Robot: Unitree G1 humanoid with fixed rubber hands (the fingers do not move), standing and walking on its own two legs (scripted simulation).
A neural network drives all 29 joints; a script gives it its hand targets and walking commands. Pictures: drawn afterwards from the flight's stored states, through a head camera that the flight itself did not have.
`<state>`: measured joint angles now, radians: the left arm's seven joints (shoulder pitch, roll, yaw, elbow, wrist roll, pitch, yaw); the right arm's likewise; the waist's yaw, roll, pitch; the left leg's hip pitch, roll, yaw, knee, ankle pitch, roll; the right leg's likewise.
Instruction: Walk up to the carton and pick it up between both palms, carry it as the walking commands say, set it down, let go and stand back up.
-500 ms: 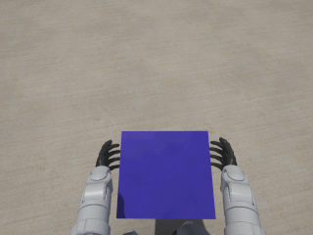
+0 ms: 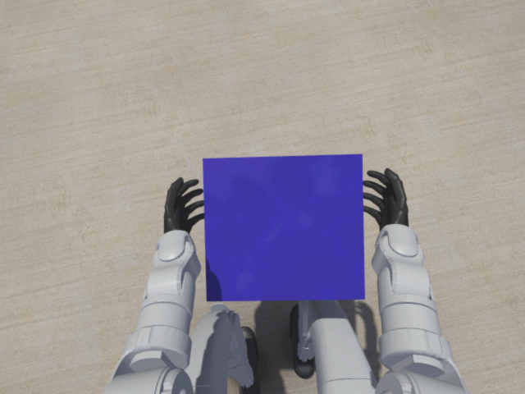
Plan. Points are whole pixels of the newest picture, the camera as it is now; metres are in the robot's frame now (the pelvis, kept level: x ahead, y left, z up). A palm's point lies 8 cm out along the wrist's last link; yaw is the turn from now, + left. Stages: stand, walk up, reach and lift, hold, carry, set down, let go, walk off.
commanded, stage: set down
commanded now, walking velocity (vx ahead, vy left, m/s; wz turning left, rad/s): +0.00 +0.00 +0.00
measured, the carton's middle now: (281, 222) +0.40 -0.03 -0.18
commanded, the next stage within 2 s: none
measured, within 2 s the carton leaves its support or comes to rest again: neither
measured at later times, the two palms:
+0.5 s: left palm (181, 226) +0.41 +0.16 -0.17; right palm (357, 213) +0.40 -0.18 -0.16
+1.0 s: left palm (199, 225) +0.43 +0.14 -0.25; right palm (354, 216) +0.42 -0.19 -0.24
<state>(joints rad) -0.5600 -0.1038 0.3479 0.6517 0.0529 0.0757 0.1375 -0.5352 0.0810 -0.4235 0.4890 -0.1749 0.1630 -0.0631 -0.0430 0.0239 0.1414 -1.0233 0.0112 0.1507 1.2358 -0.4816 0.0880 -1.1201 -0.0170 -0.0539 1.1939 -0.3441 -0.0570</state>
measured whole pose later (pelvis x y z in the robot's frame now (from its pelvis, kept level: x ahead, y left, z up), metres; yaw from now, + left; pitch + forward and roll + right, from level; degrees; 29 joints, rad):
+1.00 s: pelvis -0.02 +0.00 -0.15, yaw +1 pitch +31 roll +2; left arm -0.88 0.00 0.38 0.65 0.01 0.21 0.15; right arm -0.89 -0.04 -0.42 0.57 -0.12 0.27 -0.06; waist -0.03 0.02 0.12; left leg -1.73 0.01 0.15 1.78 -0.59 0.10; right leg -1.84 0.00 -0.03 1.71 -0.42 -0.06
